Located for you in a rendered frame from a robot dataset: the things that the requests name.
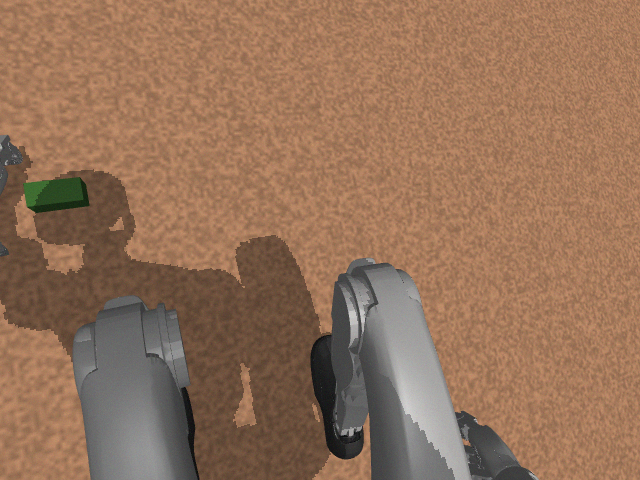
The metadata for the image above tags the left robot hand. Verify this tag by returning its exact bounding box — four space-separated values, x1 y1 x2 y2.
0 135 23 257

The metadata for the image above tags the left robot foot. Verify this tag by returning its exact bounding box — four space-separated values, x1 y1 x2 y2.
181 387 200 480

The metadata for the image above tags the right robot foot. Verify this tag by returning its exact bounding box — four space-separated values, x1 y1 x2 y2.
310 335 364 459

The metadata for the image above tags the right robot hand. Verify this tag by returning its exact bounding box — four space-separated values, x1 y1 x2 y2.
455 411 521 480

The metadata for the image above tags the small box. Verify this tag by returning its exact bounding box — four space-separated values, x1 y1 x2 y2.
23 177 90 213

